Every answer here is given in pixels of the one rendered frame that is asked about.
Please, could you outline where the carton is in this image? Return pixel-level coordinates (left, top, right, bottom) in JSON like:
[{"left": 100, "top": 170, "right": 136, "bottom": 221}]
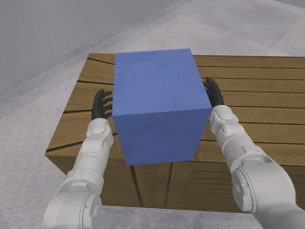
[{"left": 112, "top": 49, "right": 213, "bottom": 166}]

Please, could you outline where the robot right upper arm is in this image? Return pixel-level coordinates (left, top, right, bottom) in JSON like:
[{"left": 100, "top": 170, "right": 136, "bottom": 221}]
[{"left": 232, "top": 162, "right": 305, "bottom": 229}]

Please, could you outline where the robot right hand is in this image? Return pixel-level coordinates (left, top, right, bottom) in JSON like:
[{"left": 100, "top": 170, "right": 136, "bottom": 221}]
[{"left": 202, "top": 77, "right": 225, "bottom": 108}]

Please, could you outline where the robot left hand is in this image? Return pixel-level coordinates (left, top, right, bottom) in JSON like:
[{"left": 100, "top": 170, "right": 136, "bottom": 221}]
[{"left": 91, "top": 89, "right": 113, "bottom": 120}]

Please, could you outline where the robot left upper arm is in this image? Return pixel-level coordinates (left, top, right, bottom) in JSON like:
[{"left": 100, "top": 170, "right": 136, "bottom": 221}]
[{"left": 44, "top": 191, "right": 103, "bottom": 229}]

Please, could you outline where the robot left forearm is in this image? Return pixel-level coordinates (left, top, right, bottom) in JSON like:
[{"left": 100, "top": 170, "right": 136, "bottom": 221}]
[{"left": 43, "top": 117, "right": 114, "bottom": 229}]

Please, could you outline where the pedestal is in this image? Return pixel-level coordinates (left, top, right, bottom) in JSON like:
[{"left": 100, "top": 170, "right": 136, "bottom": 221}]
[{"left": 45, "top": 53, "right": 305, "bottom": 214}]

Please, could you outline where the robot right forearm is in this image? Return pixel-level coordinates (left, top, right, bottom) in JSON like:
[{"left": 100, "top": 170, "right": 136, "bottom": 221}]
[{"left": 210, "top": 105, "right": 296, "bottom": 201}]

